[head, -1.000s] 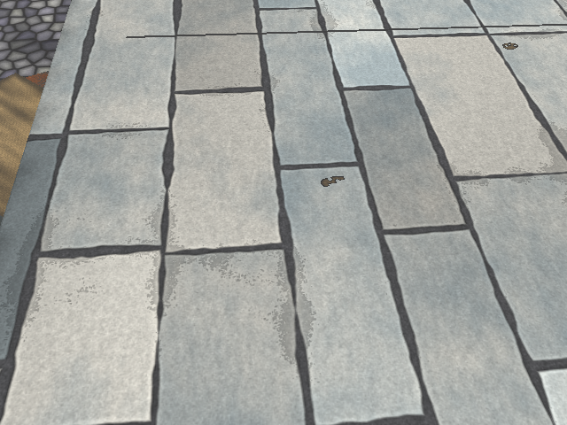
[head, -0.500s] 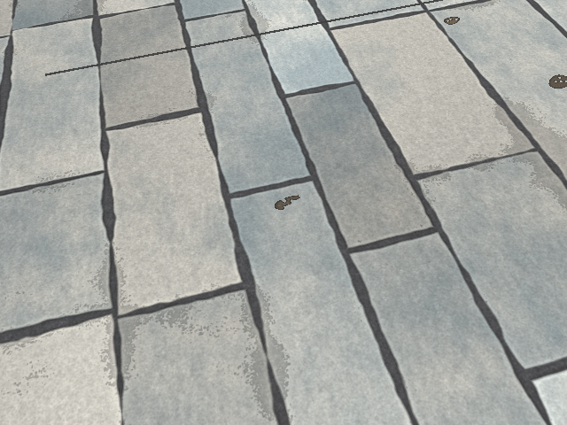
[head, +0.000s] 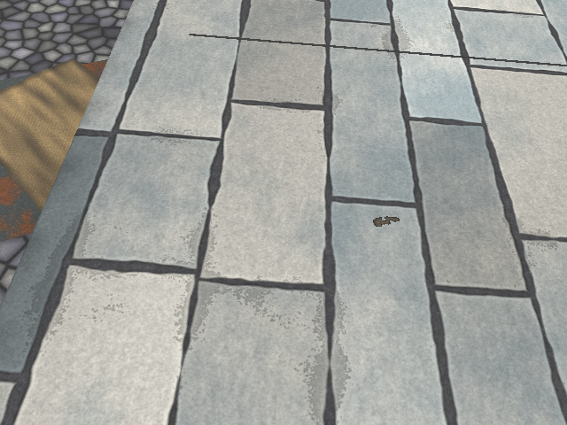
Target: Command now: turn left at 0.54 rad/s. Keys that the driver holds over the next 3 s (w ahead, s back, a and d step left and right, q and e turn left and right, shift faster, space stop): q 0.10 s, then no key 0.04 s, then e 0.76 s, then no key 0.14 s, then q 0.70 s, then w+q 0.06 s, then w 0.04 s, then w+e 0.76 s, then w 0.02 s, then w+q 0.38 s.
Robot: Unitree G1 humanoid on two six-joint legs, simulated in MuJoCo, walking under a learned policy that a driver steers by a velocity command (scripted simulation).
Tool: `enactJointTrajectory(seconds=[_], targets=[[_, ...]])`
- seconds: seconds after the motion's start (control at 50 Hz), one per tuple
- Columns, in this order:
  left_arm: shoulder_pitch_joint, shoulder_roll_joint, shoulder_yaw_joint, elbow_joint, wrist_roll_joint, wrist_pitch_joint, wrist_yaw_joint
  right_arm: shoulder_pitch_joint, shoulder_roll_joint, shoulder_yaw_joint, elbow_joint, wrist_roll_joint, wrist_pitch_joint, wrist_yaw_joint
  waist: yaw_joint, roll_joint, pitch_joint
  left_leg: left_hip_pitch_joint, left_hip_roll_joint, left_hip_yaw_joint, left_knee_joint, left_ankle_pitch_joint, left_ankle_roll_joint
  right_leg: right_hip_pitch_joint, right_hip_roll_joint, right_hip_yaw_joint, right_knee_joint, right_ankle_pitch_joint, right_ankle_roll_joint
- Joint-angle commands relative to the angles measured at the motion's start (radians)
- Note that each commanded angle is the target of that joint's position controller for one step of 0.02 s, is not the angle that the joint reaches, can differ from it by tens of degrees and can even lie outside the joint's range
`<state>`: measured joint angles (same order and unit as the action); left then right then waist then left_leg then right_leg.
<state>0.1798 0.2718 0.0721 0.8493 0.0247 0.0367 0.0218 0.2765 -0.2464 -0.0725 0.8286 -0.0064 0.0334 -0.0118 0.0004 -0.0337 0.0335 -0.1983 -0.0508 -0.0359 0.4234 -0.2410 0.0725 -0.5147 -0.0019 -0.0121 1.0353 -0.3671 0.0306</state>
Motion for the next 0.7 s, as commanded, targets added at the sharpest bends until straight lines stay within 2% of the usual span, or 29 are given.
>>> enactJointTrajectory(seconds=[0.02,0.08,0.14,0.2,0.24,0.26,0.28,0.3,0.32,0.34,0.36,0.4,0.44,0.48,0.52,0.6,0.64,0.66,0.68,0.7], targets=[[-0.008,0.065,0.013,-0.068,-0.004,-0.005,-0.001,0.016,-0.151,-0.035,-0.066,0.004,-0.018,-0.002,-0.004,0.122,-0.070,0.171,0.236,-0.233,-0.078,0.572,0.170,-0.116,-0.009,0.032,0.023,0.009,0.018],[-0.039,0.070,0.009,-0.094,-0.008,0.000,0.003,0.047,-0.171,-0.040,-0.070,-0.001,-0.014,-0.006,-0.030,0.154,-0.061,0.200,0.238,-0.286,-0.069,0.538,0.177,-0.122,-0.007,0.041,-0.070,-0.012,0.026],[-0.035,0.070,0.002,-0.106,-0.012,-0.001,0.004,0.036,-0.183,-0.041,-0.086,-0.008,-0.011,-0.004,-0.036,0.157,-0.075,0.177,0.239,-0.305,-0.055,0.533,0.181,-0.057,-0.003,0.041,-0.149,-0.032,0.020],[-0.004,0.056,-0.009,-0.097,-0.017,-0.002,0.005,-0.009,-0.153,-0.023,-0.095,-0.019,-0.013,-0.001,-0.029,0.163,-0.094,0.103,0.229,-0.269,-0.046,0.553,0.160,0.099,-0.002,0.018,-0.255,-0.036,-0.005],[0.011,0.044,-0.017,-0.089,-0.021,-0.001,0.005,-0.042,-0.124,-0.004,-0.091,-0.024,-0.014,-0.003,-0.022,0.165,-0.093,0.045,0.222,-0.255,-0.046,0.511,0.133,0.227,0.001,0.007,-0.379,-0.021,-0.024],[0.034,0.028,-0.024,-0.076,-0.021,-0.002,0.004,-0.061,-0.111,0.008,-0.084,-0.020,-0.014,-0.006,-0.002,0.151,-0.088,0.017,0.213,-0.245,-0.042,0.456,0.111,0.308,0.002,-0.001,-0.497,0.047,-0.032],[0.060,0.012,-0.031,-0.062,-0.017,-0.009,0.004,-0.075,-0.107,0.016,-0.076,-0.011,-0.014,-0.010,0.024,0.124,-0.073,-0.028,0.197,-0.230,-0.033,0.360,0.072,0.411,0.003,0.001,-0.677,0.195,-0.041],[0.044,0.045,-0.030,-0.065,-0.005,-0.022,0.008,-0.048,-0.100,0.021,-0.070,-0.017,-0.019,-0.012,0.004,0.069,-0.063,-0.073,0.165,-0.218,-0.015,0.241,0.023,0.477,-0.057,0.107,-0.747,0.283,-0.052],[0.047,0.136,-0.019,-0.083,0.009,-0.037,0.009,0.001,-0.095,0.020,-0.076,-0.024,-0.020,-0.015,-0.032,-0.084,-0.082,-0.106,0.082,-0.142,0.102,0.030,-0.013,0.503,-0.242,0.330,-0.776,0.449,-0.085],[-0.009,0.172,-0.015,-0.079,-0.011,-0.036,-0.002,0.006,-0.104,0.017,-0.064,-0.009,-0.006,-0.020,-0.058,-0.180,-0.047,-0.042,0.011,-0.060,0.047,-0.138,-0.035,0.343,-0.303,0.389,-0.753,0.560,-0.198],[-0.034,0.137,-0.018,-0.088,-0.016,-0.038,-0.017,-0.009,-0.133,0.015,-0.050,-0.013,-0.002,-0.026,-0.048,-0.150,-0.023,-0.013,0.019,-0.044,0.053,-0.123,-0.044,0.320,-0.267,0.389,-0.755,0.503,-0.207],[-0.023,0.148,-0.010,-0.085,-0.016,-0.034,-0.022,-0.055,-0.131,0.011,-0.048,-0.004,-0.010,-0.025,-0.024,-0.150,-0.025,-0.018,-0.006,-0.020,0.071,-0.078,-0.053,0.334,-0.192,0.358,-0.736,0.429,-0.178],[0.011,0.172,0.004,-0.077,-0.023,-0.029,-0.016,-0.061,-0.121,0.009,-0.053,-0.003,-0.014,-0.021,-0.010,-0.160,-0.041,-0.067,-0.019,0.001,0.126,-0.114,-0.063,0.375,-0.181,0.374,-0.714,0.468,-0.193],[0.050,0.175,0.015,-0.069,-0.021,-0.023,-0.015,-0.083,-0.108,0.010,-0.065,0.000,-0.016,-0.025,0.016,-0.137,-0.056,-0.143,-0.029,0.003,0.217,-0.217,-0.071,0.422,-0.200,0.424,-0.708,0.490,-0.229],[0.063,0.178,0.026,-0.063,-0.017,-0.015,-0.013,-0.098,-0.100,0.011,-0.080,0.002,-0.017,-0.027,0.024,-0.115,-0.064,-0.194,-0.016,-0.015,0.293,-0.257,-0.075,0.436,-0.211,0.458,-0.713,0.485,-0.255],[-0.011,0.176,0.042,-0.082,-0.016,0.007,-0.023,-0.056,-0.096,0.016,-0.085,0.007,-0.026,-0.027,-0.004,-0.110,-0.087,-0.100,-0.019,-0.008,0.192,-0.189,-0.072,0.356,-0.153,0.446,-0.709,0.404,-0.220],[-0.077,0.173,0.046,-0.102,-0.024,0.019,-0.031,0.035,-0.095,0.015,-0.062,0.002,-0.030,-0.033,-0.058,-0.100,-0.091,0.070,-0.033,0.017,-0.038,-0.045,-0.053,0.237,-0.091,0.416,-0.671,0.298,-0.156],[-0.074,0.142,0.038,-0.116,-0.028,0.018,-0.031,0.049,-0.153,0.002,-0.062,-0.011,-0.032,-0.042,-0.051,-0.016,-0.075,0.145,0.061,-0.085,-0.160,-0.077,-0.029,0.128,-0.027,0.372,-0.600,0.141,-0.097],[-0.036,0.068,0.021,-0.136,-0.032,0.010,-0.030,0.027,-0.261,-0.019,-0.087,-0.026,-0.027,-0.047,-0.025,0.224,-0.073,0.197,0.327,-0.376,-0.268,-0.180,0.045,-0.024,0.115,0.210,-0.386,-0.072,-0.044],[-0.024,0.125,0.033,-0.122,-0.003,0.010,-0.020,-0.050,-0.290,-0.026,-0.109,-0.037,-0.020,-0.038,-0.013,0.236,-0.023,0.022,0.441,-0.445,-0.266,-0.103,0.141,-0.031,0.125,0.108,-0.176,-0.192,-0.033]])
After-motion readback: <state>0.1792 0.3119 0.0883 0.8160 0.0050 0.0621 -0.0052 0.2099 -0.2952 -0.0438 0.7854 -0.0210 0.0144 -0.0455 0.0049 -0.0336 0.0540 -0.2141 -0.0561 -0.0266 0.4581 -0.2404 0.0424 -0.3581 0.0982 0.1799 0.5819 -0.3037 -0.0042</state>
